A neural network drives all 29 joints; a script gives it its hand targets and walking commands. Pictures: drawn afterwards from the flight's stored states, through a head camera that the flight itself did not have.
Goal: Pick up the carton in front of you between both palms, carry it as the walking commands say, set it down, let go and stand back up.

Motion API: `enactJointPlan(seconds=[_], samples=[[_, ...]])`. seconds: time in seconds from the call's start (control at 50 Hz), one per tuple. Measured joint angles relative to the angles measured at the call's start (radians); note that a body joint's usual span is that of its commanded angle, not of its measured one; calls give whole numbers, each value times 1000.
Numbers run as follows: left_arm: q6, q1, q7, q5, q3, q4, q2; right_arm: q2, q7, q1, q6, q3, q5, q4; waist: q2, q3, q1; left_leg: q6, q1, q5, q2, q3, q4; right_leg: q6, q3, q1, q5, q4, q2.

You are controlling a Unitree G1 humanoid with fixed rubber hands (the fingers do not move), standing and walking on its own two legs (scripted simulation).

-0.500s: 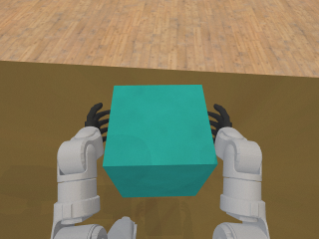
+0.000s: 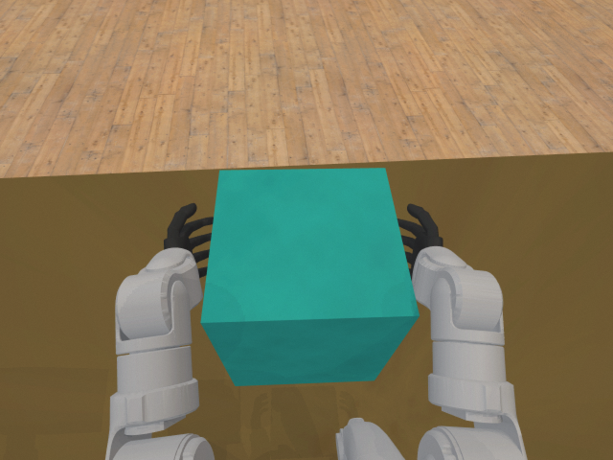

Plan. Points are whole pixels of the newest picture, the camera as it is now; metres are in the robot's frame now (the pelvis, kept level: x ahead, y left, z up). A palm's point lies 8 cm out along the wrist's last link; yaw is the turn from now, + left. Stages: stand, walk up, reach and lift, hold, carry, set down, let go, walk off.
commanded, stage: carry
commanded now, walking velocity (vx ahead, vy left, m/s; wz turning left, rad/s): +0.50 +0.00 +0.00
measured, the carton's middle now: (304, 285) +0.34 -0.02 +0.02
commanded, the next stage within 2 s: none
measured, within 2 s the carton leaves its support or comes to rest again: neither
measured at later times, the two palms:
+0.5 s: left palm (201, 144) +0.64 +0.14 +0.03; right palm (359, 133) +0.66 -0.16 +0.02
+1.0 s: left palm (211, 75) +0.97 +0.15 -0.03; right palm (332, 77) +0.95 -0.15 -0.02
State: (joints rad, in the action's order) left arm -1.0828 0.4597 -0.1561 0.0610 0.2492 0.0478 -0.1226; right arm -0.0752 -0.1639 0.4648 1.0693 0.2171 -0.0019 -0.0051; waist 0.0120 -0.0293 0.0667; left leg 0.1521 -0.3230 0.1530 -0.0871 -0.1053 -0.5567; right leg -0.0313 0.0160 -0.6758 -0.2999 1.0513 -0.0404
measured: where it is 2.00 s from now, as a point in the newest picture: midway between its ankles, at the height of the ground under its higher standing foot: (278, 231)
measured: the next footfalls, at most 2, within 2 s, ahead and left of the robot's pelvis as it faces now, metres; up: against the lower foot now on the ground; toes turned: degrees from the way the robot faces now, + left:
right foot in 0.26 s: +0.33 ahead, -0.07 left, -0.06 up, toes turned +0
left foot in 0.78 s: +0.66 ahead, +0.05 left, -0.11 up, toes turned +2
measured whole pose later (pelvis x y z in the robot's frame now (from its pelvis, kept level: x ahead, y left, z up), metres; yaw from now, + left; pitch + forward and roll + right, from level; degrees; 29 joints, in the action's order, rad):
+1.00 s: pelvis +0.63 +0.02 -0.11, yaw +0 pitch +5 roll -2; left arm -1.09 0.47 -0.16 0.05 0.24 0.02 -0.12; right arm -0.08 -0.16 0.45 1.07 0.23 0.00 -0.01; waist 0.01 -0.04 0.05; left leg 0.15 -0.36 0.13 -0.08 -0.10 -0.58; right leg -0.03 0.01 -0.65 -0.35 1.12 -0.03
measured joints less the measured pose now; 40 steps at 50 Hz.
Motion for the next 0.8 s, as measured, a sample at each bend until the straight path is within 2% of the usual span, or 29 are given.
enactJointPlan(seconds=[0.08, 0.18, 0.22, 0.26, 0.3, 0.34, 0.36, 0.4, 0.52, 0.6, 0.68, 0.72, 0.76, 0.78, 0.8], samples=[[21, -24, 3, -1, -3, 46, 3, -5, 0, 9, -29, -11, 8, -7, -3, 4, 7, -14, 83, 59, 1, 19, 30, -11, -8, -29, 203, -200, -3], [16, -30, 4, -11, -9, 100, 20, -4, 0, 26, -32, -31, 8, -31, -20, -25, 20, -29, 183, 196, -13, 43, -12, -38, -67, 59, 449, -502, 46], [8, -21, 5, -8, -14, 96, 24, 6, 0, 32, -21, -36, 10, -33, -26, -46, 19, -36, 209, 279, -22, 49, -96, -55, -99, 130, 516, -605, 72], [-4, 0, 6, 1, -22, 72, 23, 23, 0, 38, -4, -33, 13, -27, -37, -69, 6, -55, 193, 321, -31, 38, -287, -79, -123, 222, 558, -656, 79], [-1, 26, 5, 11, -28, 30, 23, 49, 0, 59, 7, -33, 23, 0, 2, -72, -34, -92, 90, 380, 0, 59, -557, -105, -123, 203, 318, -522, 117], [-14, 34, -1, 5, -36, -9, 30, 49, -1, 49, 23, -28, 19, 16, 0, -56, -71, -99, -36, 401, 12, 94, -763, -121, -129, 187, 236, -426, 131], [-24, 25, 2, -7, -34, -17, 32, 37, -1, 37, 31, -22, 12, 19, -11, -50, -85, -97, -92, 380, 22, 101, -800, -123, -128, 197, 227, -412, 130], [-30, 1, 0, -21, -29, -21, 35, 3, -1, 19, 40, -4, -12, 16, -22, -35, -102, -100, -188, 331, 55, 114, -769, -121, -126, 229, 202, -412, 128], [26, -3, -1, -54, -24, -23, 34, -37, 1, -10, 3, 23, -41, -38, -23, 5, -128, -117, -371, 134, 133, 129, -497, -115, -114, 335, 124, -457, 124], [50, 6, -1, -62, -35, -16, 31, -32, 3, -31, -15, 20, -39, -81, -19, 3, -138, -111, -385, -57, 134, 113, -289, -101, -93, 422, 66, -491, 126], [53, 22, -1, -63, -52, -6, 31, -19, 5, -37, -7, 17, -36, -124, -4, -20, -152, -89, -311, -249, 95, 65, -40, -89, -75, 511, -36, -471, 138], [45, 34, -1, -64, -58, -9, 39, -15, 6, -31, 2, 16, -38, -126, 0, -42, -158, -67, -247, -327, 67, 35, 69, -82, -67, 546, -116, -411, 144], [29, 43, -1, -66, -56, -19, 54, -15, 7, -12, 13, 11, -47, -104, 12, -64, -151, -52, -154, -398, 54, 4, 157, -69, -71, 552, -186, -261, 156], [21, 53, -1, -69, -56, -29, 66, -18, 7, 0, 16, 10, -53, -88, 9, -77, -143, -35, -129, -378, 49, 3, 131, -55, -79, 527, -192, -142, 151], [16, 66, 0, -75, -56, -47, 81, -20, 7, 12, 11, 8, -59, -64, -14, -82, -126, -22, -139, -241, 29, 3, 61, -33, -67, 480, -224, -7, 138]])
